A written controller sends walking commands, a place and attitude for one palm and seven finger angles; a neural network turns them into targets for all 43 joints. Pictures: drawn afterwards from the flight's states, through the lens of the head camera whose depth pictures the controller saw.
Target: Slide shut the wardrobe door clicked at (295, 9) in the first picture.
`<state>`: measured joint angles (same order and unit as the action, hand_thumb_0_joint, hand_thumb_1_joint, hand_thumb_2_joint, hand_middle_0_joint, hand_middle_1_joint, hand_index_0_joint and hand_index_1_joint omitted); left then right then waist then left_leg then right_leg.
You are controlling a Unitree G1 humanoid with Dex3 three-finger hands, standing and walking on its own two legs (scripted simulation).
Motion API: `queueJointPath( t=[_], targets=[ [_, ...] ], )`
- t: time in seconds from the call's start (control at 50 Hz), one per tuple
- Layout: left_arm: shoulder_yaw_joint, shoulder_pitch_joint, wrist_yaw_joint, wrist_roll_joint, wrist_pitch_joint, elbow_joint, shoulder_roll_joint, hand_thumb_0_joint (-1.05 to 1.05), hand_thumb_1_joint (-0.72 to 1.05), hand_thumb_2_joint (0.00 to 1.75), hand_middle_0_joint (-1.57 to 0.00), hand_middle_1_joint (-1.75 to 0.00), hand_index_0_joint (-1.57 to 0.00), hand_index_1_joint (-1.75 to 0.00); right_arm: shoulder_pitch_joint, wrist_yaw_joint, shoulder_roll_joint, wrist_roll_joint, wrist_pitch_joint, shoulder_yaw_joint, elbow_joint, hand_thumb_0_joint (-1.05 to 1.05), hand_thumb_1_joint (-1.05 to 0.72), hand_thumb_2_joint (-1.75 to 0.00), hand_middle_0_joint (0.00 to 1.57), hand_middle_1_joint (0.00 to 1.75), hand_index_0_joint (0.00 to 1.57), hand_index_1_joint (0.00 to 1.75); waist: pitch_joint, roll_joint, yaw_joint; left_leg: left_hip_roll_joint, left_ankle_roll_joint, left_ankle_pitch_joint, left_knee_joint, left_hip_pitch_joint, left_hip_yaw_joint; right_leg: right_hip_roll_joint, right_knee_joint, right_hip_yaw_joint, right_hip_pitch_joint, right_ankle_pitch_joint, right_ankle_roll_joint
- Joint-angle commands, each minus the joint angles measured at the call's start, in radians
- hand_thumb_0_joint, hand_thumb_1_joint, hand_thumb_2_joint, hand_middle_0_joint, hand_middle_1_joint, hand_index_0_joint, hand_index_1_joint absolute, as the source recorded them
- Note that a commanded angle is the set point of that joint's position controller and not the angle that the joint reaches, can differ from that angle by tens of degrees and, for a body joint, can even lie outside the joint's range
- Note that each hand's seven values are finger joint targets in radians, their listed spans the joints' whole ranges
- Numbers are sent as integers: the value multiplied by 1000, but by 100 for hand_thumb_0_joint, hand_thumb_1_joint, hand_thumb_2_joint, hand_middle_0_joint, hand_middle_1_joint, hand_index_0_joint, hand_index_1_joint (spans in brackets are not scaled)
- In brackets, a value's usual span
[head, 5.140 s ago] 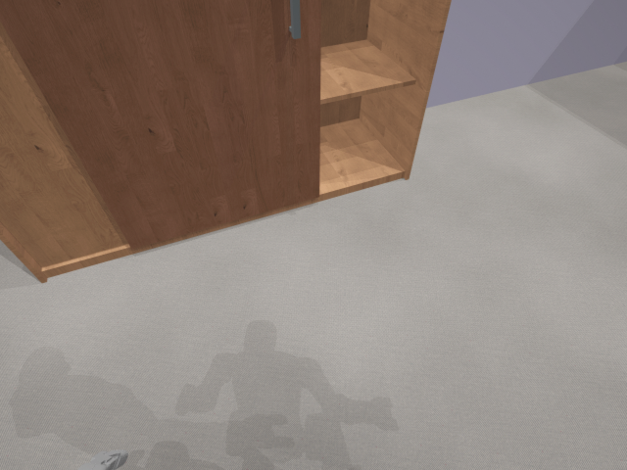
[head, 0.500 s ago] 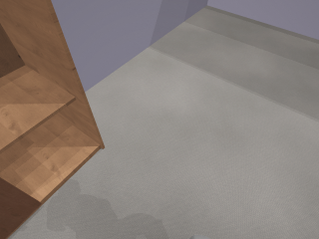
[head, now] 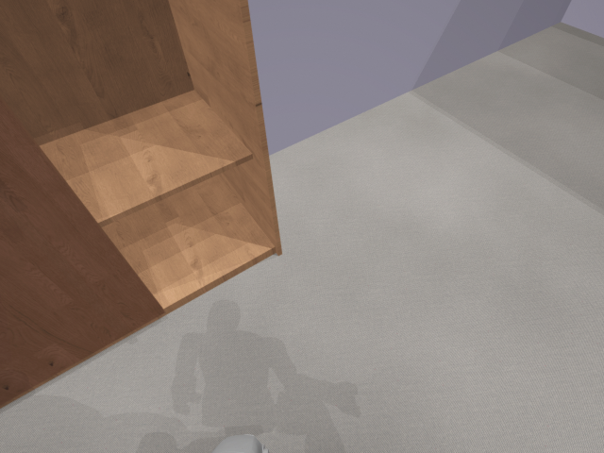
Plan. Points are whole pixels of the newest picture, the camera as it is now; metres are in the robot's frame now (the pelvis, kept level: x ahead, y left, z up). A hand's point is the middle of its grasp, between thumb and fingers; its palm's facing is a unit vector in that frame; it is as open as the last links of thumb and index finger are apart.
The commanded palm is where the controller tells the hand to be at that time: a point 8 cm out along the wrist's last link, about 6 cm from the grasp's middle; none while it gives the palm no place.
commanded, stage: turn to face it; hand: left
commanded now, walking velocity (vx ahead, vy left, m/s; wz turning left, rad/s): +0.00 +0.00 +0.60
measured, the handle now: out of the picture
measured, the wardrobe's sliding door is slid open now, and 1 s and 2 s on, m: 0.47 0.47 0.47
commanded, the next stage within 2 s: take the last steps up to it in 0.90 s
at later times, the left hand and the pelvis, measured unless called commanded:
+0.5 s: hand out of the picture +0.05 +0.24 -0.15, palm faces +0.30 -0.90 -0.31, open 7.4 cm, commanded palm none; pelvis +0.00 +0.00 -0.01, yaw +17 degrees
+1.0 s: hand out of the picture -0.13 +0.17 -0.18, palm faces +0.56 -0.79 -0.26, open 7.4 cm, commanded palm none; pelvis -0.03 -0.01 -0.01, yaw +32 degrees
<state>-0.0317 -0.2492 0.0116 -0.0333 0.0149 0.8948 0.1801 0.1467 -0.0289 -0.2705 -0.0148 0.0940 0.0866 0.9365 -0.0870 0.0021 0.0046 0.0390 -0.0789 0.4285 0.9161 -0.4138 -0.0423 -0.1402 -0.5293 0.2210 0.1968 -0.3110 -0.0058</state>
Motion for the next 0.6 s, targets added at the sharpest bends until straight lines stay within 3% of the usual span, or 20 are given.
queueJointPath(
  t=[0.0,0.04,0.06,0.08,0.1,0.12,0.14,0.18,0.22,0.28,0.36,0.42,0.44,0.46,0.48,0.5,0.52,0.54,0.56,0.58],
  targets=[
    [-78,-56,20,2,-11,-39,268,0,90,90,-20,-30,-20,-30,-85,-1,-40,7,-54,-5,-114,0,-90,-90,20,30,20,30,124,-230,46,-14,26,20,-196,16,-62,-246,88,-151,-147,559,-112],
    [-81,-38,16,9,-5,-32,265,0,90,90,-20,-30,-20,-30,-29,2,-56,4,-61,-2,-103,0,-90,-90,20,30,20,30,149,-189,13,-24,39,-118,-380,139,-82,-221,-3,-84,-109,505,-58],
    [-80,-38,12,18,1,-36,255,0,90,90,-20,-30,-20,-30,22,2,-94,0,-68,8,-92,0,-90,-90,20,30,20,30,172,-118,-20,-1,59,-257,-504,286,-54,-201,-123,-48,-7,436,-11],
    [-77,-37,4,24,4,-67,203,0,90,90,-20,-30,-20,-30,90,8,-204,-7,-79,36,-87,0,-90,-90,20,30,20,30,226,144,-58,218,160,-548,-546,474,240,-85,-343,-2,228,96,66],
    [-52,29,2,19,7,-117,154,0,90,90,-20,-30,-20,-30,155,14,-282,1,-75,51,-70,0,-90,-90,20,30,20,30,207,299,-90,400,292,-905,-538,497,419,-5,-518,-68,413,-377,102],
    [-55,85,11,13,20,-119,170,0,90,90,-20,-30,-20,-30,182,24,-253,2,-77,48,-46,0,-90,-90,20,30,20,30,206,213,-103,378,304,-821,-532,451,394,-10,-601,-165,422,-329,91],
    [-58,106,12,18,18,-110,158,0,90,90,-20,-30,-20,-30,149,34,-239,-1,-77,41,-54,0,-90,-90,20,30,20,30,185,220,-88,331,293,-751,-527,404,372,-5,-635,-193,436,-277,90],
    [-66,79,1,19,18,-77,171,0,90,90,-20,-30,-20,-30,20,36,-178,-6,-79,21,-86,0,-90,-90,20,30,20,30,98,165,-30,224,244,-609,-561,272,263,-1,-641,-209,388,-133,94],
    [-67,37,-3,18,20,-60,173,0,90,90,-20,-30,-20,-30,-11,34,-163,-3,-83,14,-101,0,-90,-90,20,30,20,30,106,166,-11,172,223,-579,-571,258,220,17,-595,-201,344,-84,100],
    [-63,63,0,21,21,-73,168,0,90,90,-20,-30,-20,-30,16,32,-167,-5,-80,19,-96,0,-90,-90,20,30,20,30,108,132,-26,176,246,-527,-580,263,274,40,-491,-206,317,-99,102],
    [-58,107,5,24,15,-104,157,0,90,90,-20,-30,-20,-30,41,31,-176,-9,-72,28,-88,0,-90,-90,20,30,20,30,118,140,-41,173,260,-542,-553,278,347,76,-353,-210,273,-134,95],
    [-55,59,8,31,8,-105,150,0,90,90,-20,-30,-20,-30,6,29,-181,-11,-66,33,-102,0,-90,-90,20,30,20,30,130,178,-15,150,245,-560,-510,208,384,113,-190,-198,142,-109,82],
    [-55,36,9,31,2,-101,161,0,90,90,-20,-30,-20,-30,-3,28,-174,-7,-64,33,-105,0,-90,-90,20,30,20,30,131,167,-3,132,232,-561,-481,168,389,125,-110,-196,73,-52,78],
    [-59,-9,12,31,-5,-93,167,0,90,90,-20,-30,-20,-30,-18,27,-164,-4,-63,31,-113,0,-90,-90,20,30,20,30,138,133,26,109,204,-511,-436,108,377,118,21,-191,-26,43,75],
    [-68,-51,18,23,-17,-88,211,0,90,90,-20,-30,-20,-30,-5,24,-121,5,-65,28,-119,0,-90,-90,20,30,20,30,163,16,44,43,145,-355,-319,0,326,22,184,-282,-166,100,57],
    [-87,-60,25,4,-26,-94,312,0,90,90,-20,-30,-20,-30,25,20,-43,10,-67,16,-140,0,-90,-90,20,30,20,30,164,-311,39,-125,50,72,-70,-190,116,-274,263,-587,-254,208,-54],
    [-81,-47,25,16,-22,-104,313,0,90,90,-20,-30,-20,-30,25,23,-99,-6,-58,30,-133,0,-90,-90,20,30,20,30,152,-302,43,-89,54,170,118,-154,153,-348,278,-599,-93,198,-115],
    [-81,20,30,16,-15,-119,279,0,90,90,-20,-30,-20,-30,23,21,-100,-5,-46,36,-125,0,-90,-90,20,30,20,30,113,-259,14,-66,60,124,233,-137,161,-316,287,-566,-12,120,-135],
    [-68,77,26,17,-15,-131,241,0,90,90,-20,-30,-20,-30,24,12,-93,-7,-40,33,-101,0,-90,-90,20,30,20,30,54,-176,-10,-45,53,41,303,-143,143,-244,278,-465,32,91,-125],
    [-56,116,23,16,-18,-135,206,0,90,90,-20,-30,-20,-30,46,4,-80,-10,-37,29,-80,0,-90,-90,20,30,20,30,33,-140,-34,-35,42,-31,330,-144,118,-185,252,-353,40,139,-104]
  ],
)
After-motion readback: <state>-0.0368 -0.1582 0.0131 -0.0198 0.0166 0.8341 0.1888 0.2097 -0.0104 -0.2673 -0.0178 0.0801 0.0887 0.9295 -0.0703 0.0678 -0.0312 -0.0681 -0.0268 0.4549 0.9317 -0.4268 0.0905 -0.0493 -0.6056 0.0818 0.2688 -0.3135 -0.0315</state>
